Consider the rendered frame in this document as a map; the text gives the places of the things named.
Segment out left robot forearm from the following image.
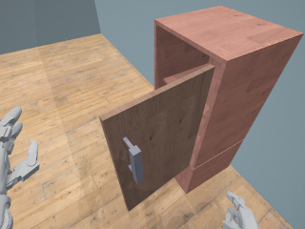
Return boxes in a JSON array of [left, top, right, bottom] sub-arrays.
[[0, 194, 13, 229]]

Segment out cupboard door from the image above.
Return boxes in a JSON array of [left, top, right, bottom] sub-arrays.
[[99, 64, 215, 212]]

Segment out robot left hand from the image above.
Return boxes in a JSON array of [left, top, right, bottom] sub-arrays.
[[0, 106, 40, 195]]

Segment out robot right hand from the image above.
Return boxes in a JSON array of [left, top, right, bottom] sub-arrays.
[[222, 191, 259, 229]]

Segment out handle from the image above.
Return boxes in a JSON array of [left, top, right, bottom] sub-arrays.
[[123, 137, 144, 184]]

